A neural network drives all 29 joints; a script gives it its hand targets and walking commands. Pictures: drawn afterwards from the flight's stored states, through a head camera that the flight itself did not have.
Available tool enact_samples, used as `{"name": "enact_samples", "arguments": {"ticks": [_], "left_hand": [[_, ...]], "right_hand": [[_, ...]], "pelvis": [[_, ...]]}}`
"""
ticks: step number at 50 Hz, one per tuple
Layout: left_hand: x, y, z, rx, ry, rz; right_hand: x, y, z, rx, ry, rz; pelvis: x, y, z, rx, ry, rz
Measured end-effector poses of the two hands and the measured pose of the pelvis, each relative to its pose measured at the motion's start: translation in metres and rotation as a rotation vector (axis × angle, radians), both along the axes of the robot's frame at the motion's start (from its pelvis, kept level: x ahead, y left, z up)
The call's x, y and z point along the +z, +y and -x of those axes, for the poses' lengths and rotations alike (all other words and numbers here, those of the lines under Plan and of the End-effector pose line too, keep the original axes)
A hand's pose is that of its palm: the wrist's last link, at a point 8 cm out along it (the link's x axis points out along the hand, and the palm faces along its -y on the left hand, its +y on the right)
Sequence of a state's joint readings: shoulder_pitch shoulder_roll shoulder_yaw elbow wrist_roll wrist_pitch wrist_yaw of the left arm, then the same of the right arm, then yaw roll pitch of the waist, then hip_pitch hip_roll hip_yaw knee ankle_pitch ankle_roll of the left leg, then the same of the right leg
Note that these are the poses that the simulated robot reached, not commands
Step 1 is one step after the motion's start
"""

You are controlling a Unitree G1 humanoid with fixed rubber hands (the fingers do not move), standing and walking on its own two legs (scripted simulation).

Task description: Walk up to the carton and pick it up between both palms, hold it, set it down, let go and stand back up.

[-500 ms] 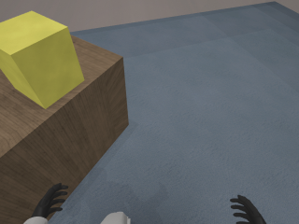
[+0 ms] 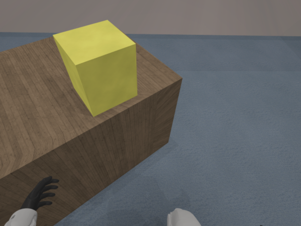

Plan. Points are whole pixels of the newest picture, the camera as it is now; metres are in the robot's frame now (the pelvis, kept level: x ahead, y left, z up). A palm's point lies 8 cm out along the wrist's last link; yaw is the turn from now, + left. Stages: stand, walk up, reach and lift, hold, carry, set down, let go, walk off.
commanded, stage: walk up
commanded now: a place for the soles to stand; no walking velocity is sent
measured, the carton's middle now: (100, 69) +0.65 +0.20 +0.01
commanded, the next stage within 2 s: none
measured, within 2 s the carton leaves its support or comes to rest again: neither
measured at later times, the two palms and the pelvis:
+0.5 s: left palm (67, 212) +0.16 +0.21 -0.06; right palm (278, 173) +0.27 -0.41 -0.08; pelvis +0.14 -0.12 +0.00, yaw +13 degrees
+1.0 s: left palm (72, 192) +0.22 +0.22 -0.09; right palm (250, 132) +0.42 -0.37 -0.08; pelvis +0.23 -0.11 -0.01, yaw +26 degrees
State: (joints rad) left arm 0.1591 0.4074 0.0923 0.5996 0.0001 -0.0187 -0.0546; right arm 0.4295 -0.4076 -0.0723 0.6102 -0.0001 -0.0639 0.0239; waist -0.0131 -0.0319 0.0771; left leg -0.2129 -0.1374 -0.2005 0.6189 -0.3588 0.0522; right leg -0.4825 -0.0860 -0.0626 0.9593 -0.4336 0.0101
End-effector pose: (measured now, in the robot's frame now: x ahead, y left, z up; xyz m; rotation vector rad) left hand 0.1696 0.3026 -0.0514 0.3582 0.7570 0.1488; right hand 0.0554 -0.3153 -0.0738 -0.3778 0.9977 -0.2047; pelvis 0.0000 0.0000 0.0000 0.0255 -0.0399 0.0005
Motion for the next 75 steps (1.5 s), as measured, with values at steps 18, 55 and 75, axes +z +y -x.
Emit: {"name": "enact_samples", "arguments": {"ticks": [18, 55, 75], "left_hand": [[0.000, -0.080, 0.013, 0.240, 0.164, -0.052], [-0.040, -0.097, -0.031, 0.544, 0.107, 0.002], [-0.046, -0.064, 0.001, 0.682, 0.142, 0.004]], "right_hand": [[-0.013, -0.083, -0.183, 0.202, 0.036, -0.041], [-0.025, -0.050, -0.396, 0.487, 0.021, 0.009], [-0.030, 0.023, -0.445, 0.619, -0.018, 0.010]], "pelvis": [[0.006, -0.108, -0.109, 0.183, 0.052, -0.031], [-0.022, -0.122, -0.246, 0.495, -0.020, 0.019], [-0.028, -0.081, -0.257, 0.617, -0.024, 0.028]]}}
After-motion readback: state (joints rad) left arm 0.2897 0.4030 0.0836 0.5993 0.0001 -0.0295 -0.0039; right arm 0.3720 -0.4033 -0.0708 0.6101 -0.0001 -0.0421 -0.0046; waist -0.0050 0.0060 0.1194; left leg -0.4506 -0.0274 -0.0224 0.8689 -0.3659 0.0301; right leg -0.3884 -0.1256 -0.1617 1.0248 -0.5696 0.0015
